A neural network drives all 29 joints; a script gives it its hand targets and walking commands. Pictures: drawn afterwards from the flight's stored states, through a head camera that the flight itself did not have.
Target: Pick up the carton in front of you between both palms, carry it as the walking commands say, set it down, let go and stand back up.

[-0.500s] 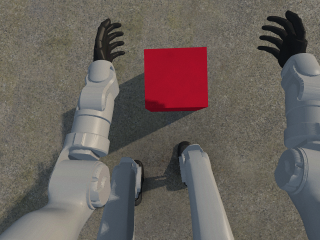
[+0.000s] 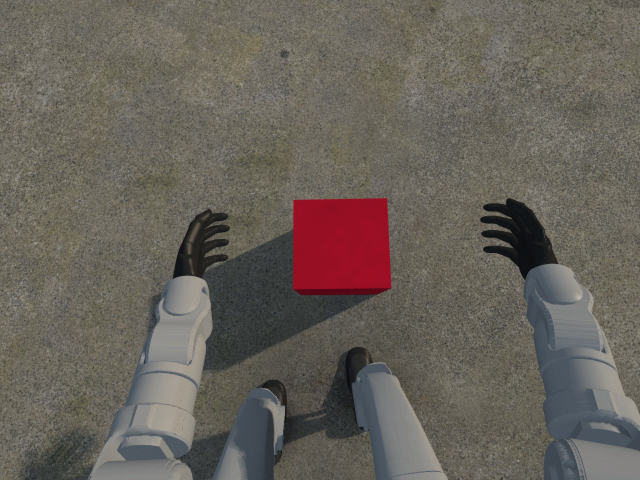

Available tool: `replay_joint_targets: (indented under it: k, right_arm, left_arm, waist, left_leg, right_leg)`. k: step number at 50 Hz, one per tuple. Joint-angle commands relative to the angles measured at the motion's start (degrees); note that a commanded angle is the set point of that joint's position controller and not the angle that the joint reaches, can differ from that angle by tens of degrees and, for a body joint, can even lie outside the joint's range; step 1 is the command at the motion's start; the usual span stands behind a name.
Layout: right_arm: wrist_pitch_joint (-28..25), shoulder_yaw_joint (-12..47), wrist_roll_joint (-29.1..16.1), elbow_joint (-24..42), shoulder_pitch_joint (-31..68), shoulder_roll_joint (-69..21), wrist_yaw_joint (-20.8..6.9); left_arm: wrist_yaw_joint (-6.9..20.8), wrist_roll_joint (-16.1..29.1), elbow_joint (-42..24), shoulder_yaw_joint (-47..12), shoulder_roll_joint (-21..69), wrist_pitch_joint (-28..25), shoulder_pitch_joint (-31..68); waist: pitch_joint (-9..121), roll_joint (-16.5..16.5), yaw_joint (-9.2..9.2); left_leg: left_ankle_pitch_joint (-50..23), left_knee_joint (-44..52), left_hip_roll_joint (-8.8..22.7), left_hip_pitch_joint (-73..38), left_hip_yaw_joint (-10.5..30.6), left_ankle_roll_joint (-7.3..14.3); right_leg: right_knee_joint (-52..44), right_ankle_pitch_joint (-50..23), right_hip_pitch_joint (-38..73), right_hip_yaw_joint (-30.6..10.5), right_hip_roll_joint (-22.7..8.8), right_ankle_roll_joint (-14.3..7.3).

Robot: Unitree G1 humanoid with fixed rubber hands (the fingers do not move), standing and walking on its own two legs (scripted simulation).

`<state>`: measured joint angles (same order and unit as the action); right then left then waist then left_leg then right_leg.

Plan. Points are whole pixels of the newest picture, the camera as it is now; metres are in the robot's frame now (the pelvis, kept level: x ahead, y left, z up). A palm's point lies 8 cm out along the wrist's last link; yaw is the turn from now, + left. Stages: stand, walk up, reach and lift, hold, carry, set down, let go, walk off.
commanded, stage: let go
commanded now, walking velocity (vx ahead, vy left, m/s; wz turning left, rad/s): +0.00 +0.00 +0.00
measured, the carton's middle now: (339, 252) +0.45 -0.06 -0.58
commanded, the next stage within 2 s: stand in 0.94 s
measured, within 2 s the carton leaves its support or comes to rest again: neither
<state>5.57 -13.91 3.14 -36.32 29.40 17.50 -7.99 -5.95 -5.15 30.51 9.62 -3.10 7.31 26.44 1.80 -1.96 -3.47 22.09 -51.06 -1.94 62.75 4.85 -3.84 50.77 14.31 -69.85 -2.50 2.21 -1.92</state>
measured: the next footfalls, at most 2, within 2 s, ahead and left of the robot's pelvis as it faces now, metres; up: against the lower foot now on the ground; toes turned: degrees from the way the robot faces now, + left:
none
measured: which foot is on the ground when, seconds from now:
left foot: down 0.00-1.00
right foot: down 0.00-1.00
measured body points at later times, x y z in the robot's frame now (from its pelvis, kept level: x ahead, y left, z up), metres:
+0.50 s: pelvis +0.05 +0.04 +0.07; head +0.10 +0.04 +0.52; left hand +0.24 +0.27 -0.01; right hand +0.21 -0.20 -0.01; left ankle +0.00 +0.16 -0.67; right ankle +0.06 -0.09 -0.67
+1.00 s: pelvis +0.06 +0.04 +0.07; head +0.08 +0.04 +0.52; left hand +0.23 +0.28 -0.02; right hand +0.22 -0.21 -0.01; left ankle +0.00 +0.16 -0.67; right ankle +0.07 -0.09 -0.67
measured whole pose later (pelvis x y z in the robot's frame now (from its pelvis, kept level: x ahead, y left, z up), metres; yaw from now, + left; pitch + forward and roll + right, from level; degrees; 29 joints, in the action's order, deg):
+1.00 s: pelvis +0.06 +0.04 +0.07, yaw -1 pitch -1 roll -1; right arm 6.9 -2.3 1.7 -26.4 -12.7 14.4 -0.7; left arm 0.4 -1.9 31.2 1.7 -12.6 3.9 -11.6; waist -2.4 -1.6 -0.1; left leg 20.8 -28.3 -0.8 6.3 4.2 0.3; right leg 27.5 14.2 -12.2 -2.3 1.2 0.9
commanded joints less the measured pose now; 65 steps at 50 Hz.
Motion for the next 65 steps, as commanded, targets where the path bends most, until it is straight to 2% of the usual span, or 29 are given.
replay_joint_targets:
  k: [1,7,13,19,23,30,40,44,45,46,47,48,50,52,59,65]
  right_arm:
    - [-2.7,0.6,-1.2,6.9,-1.0,4.1,0.6]
    - [-5.4,3.1,-2.3,8.1,-15.8,2.0,2.0]
    - [-7.4,5.8,-3.2,12.3,-28.3,0.9,3.3]
    - [-7.2,8.4,-3.9,15.9,-37.2,0.2,4.0]
    - [-5.6,9.4,-3.8,17.1,-39.5,0.6,4.2]
    - [-1.6,9.3,-2.8,17.3,-40.6,1.5,4.0]
    - [0.6,9.1,-2.5,17.4,-41.8,0.7,3.9]
    - [0.4,9.2,-2.6,17.7,-41.7,0.3,4.0]
    - [3.4,8.8,-1.3,20.1,-40.8,2.5,5.6]
    - [4.0,9.4,-1.4,19.1,-42.5,2.4,6.1]
    - [4.1,9.7,-1.6,19.3,-42.3,2.1,6.5]
    - [0.8,8.1,-1.4,11.8,-40.2,8.0,8.4]
    - [-1.7,8.6,-0.8,11.2,-40.7,6.0,9.1]
    - [-3.1,8.7,-0.5,9.8,-40.0,6.0,8.9]
    - [-4.6,8.9,-0.6,5.4,-40.4,8.3,8.8]
    - [-5.2,9.3,-0.8,2.6,-41.5,9.6,9.3]
  left_arm:
    - [1.3,0.5,-5.2,-0.4,-4.6,-3.1,-1.2]
    - [3.6,0.9,-3.3,-1.6,-6.4,-5.9,-13.9]
    - [5.5,2.4,-5.9,-3.3,-8.7,-8.2,-23.7]
    - [7.1,3.6,-8.5,-4.9,-10.3,-8.7,-32.0]
    - [8.0,3.6,-9.5,-5.5,-11.1,-7.6,-34.7]
    - [9.3,4.1,-10.6,-6.4,-12.0,-4.1,-36.1]
    - [9.3,4.1,-11.2,-5.9,-13.0,-1.6,-37.3]
    - [9.3,3.9,-11.1,-5.8,-13.0,-1.6,-37.6]
    - [8.0,4.4,-7.4,-5.9,-13.6,-3.3,-40.8]
    - [7.4,4.3,-8.5,-6.1,-13.2,-3.7,-40.0]
    - [7.2,4.5,-8.8,-6.6,-13.0,-3.9,-39.1]
    - [5.5,2.9,-0.6,-3.8,-20.8,-4.4,-37.1]
    - [4.5,2.4,1.0,-4.2,-20.5,-5.0,-37.1]
    - [4.4,2.3,2.5,-4.7,-19.6,-5.7,-35.3]
    - [4.8,2.6,7.6,-5.2,-21.7,-7.1,-34.1]
    - [4.4,2.8,10.7,-5.3,-23.5,-7.7,-34.0]
  waist:
    - [41.7,6.7,-0.65]
    - [33.3,6.3,0.57]
    - [22.8,3.8,1.21]
    - [11.5,0.9,2.28]
    - [3.5,-1.1,3.05]
    - [-4.5,-1.5,3.17]
    - [-2.5,0.1,3.24]
    - [-1.2,0.1,3.61]
    - [1.8,1.1,3.42]
    - [1.8,-0.2,3.63]
    - [1.8,-0.1,3.18]
    - [-0.3,-2.1,4.18]
    - [1.0,-1.2,3.74]
    - [-0.1,-0.1,3.73]
    - [1.1,2.1,3.35]
    - [1.3,2.5,3.42]
  left_leg:
    - [-6.8,7.8,-3.7,2.8,-7.8,0.7]
    - [-8.3,13.8,-2.9,-9.1,-6.6,1.7]
    - [-11.4,20.4,-1.6,-25.4,-5.2,2.4]
    - [-13.5,27.9,-0.5,-38.5,-4.0,2.4]
    - [-12.0,32.4,0.7,-40.8,-3.3,2.3]
    - [-11.5,35.7,2.2,-41.1,-2.3,2.8]
    - [-24.8,31.3,0.8,-49.0,-2.6,1.7]
    - [-26.6,30.4,0.3,-49.7,-2.8,1.6]
    - [-32.2,28.0,0.6,-52.8,-2.8,1.6]
    - [-33.5,27.4,0.3,-52.4,-2.9,1.4]
    - [-33.1,27.3,0.4,-51.9,-2.7,1.5]
    - [-23.7,24.8,2.7,-48.0,-2.4,1.1]
    - [-15.5,25.2,3.5,-50.5,-0.6,1.8]
    - [-11.5,25.5,3.9,-49.6,0.4,2.6]
    - [-18.3,24.6,4.4,-51.7,1.3,3.3]
    - [-20.7,24.9,4.8,-52.9,1.8,3.4]
  right_leg:
    - [-3.3,-33.0,61.2,-1.9,-2.0,2.4]
    - [-9.0,-30.8,62.9,-1.5,-2.1,2.6]
    - [-16.5,-22.5,62.6,0.5,-1.1,2.9]
    - [-23.5,-16.1,66.9,2.4,0.2,3.0]
    - [-25.8,-13.3,71.2,3.3,1.0,3.1]
    - [-26.0,-12.2,76.4,4.2,1.8,3.3]
    - [-26.4,-18.2,74.7,2.7,1.6,2.5]
    - [-26.1,-21.0,74.6,2.1,1.4,2.5]
    - [-23.9,-21.1,72.8,3.1,3.4,3.1]
    - [-23.7,-20.9,71.8,3.1,3.3,2.9]
    - [-23.6,-20.8,70.7,2.9,3.2,2.9]
    - [-23.2,-17.5,63.6,2.1,-3.8,3.3]
    - [-23.3,-10.4,60.0,0.5,-4.1,2.4]
    - [-23.7,-6.3,58.3,0.0,-4.1,2.0]
    - [-23.2,-12.7,58.8,-1.3,-5.2,1.2]
    - [-24.0,-15.8,60.9,-2.2,-6.0,0.7]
